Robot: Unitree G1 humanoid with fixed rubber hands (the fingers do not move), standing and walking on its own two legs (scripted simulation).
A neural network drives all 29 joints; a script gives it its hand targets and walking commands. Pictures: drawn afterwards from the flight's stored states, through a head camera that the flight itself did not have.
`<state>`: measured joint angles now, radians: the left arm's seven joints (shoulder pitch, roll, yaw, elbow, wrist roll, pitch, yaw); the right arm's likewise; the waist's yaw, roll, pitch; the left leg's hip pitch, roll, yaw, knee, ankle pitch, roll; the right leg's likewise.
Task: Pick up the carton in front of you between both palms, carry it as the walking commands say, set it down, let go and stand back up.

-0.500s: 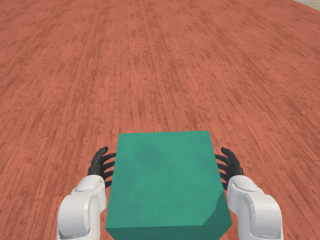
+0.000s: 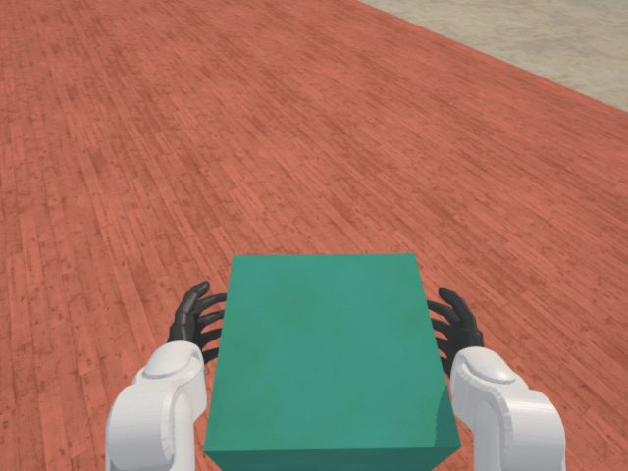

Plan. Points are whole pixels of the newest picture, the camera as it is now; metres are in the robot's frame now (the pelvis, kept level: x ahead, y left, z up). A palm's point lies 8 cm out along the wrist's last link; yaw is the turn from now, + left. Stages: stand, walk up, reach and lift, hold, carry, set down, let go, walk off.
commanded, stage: carry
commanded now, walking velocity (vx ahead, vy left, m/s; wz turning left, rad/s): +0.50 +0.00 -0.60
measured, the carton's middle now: (324, 380) +0.24 -0.01 +0.02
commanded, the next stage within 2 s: none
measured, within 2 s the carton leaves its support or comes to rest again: neither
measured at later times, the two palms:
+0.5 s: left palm (261, 188) +0.56 +0.08 +0.08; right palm (429, 196) +0.56 -0.22 +0.06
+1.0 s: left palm (224, 99) +0.88 +0.18 +0.08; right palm (349, 91) +0.93 -0.11 +0.09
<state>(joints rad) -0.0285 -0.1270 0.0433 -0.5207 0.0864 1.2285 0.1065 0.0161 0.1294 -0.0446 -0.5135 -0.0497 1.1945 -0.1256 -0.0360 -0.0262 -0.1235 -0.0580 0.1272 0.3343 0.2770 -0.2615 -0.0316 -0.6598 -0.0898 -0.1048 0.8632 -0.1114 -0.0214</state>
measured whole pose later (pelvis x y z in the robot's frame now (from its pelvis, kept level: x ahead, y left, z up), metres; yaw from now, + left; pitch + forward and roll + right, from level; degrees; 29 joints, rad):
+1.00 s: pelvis +0.67 -0.01 +0.00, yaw +10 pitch +3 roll -1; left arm -0.04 -0.13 0.07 -0.49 0.08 1.21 0.10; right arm -0.04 0.13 -0.05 -0.48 -0.07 1.22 -0.12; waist -0.01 0.00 -0.06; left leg -0.13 -0.05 0.14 0.25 -0.18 0.12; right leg -0.58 -0.16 -0.05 0.91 -0.18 0.04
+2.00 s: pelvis +1.34 +0.12 +0.00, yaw +11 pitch +4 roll -2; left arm -0.04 -0.13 0.05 -0.52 0.08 1.21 0.10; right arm -0.01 0.13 -0.05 -0.52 -0.06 1.20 -0.12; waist -0.02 -0.01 -0.04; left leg -0.23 0.04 0.22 0.31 -0.16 0.07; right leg -0.53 -0.11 -0.07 1.04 -0.23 -0.01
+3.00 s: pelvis +1.99 +0.27 +0.00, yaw +11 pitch +4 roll -1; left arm -0.04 -0.13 0.05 -0.54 0.08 1.23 0.11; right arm -0.02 0.13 -0.04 -0.53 -0.06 1.21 -0.12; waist -0.02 -0.01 -0.03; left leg -0.26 0.03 0.23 0.34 -0.15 0.07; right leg -0.49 -0.09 -0.08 1.08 -0.27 -0.02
